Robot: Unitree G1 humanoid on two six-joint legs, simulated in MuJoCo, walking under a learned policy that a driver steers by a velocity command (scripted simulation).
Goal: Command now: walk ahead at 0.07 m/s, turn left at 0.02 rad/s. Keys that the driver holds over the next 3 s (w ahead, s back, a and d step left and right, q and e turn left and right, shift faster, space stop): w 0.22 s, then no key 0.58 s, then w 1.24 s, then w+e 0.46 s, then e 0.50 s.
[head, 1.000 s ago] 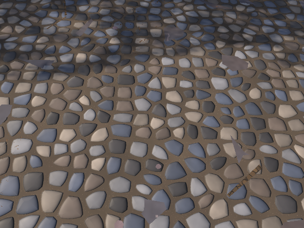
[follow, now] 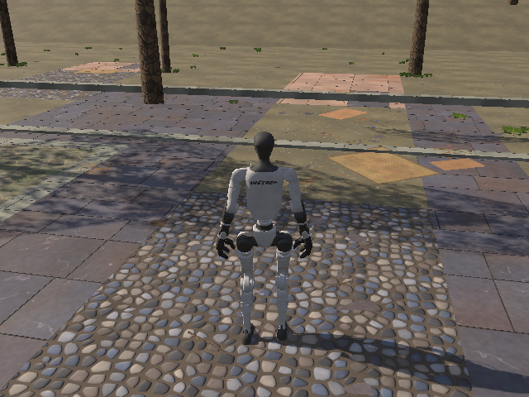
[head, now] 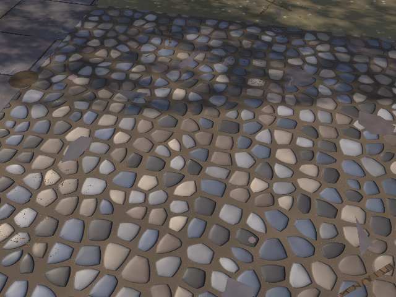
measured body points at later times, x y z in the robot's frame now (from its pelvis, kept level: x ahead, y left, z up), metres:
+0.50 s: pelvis +0.09 -0.05 +0.00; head +0.12 -0.07 +0.45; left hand +0.04 +0.18 -0.14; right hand +0.17 -0.28 -0.16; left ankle +0.13 +0.08 -0.70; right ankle +0.04 -0.11 -0.75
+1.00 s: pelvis +0.19 -0.02 -0.02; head +0.19 -0.02 +0.43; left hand +0.11 +0.21 -0.18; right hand +0.19 -0.26 -0.18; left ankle +0.20 +0.05 -0.74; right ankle +0.04 -0.11 -0.75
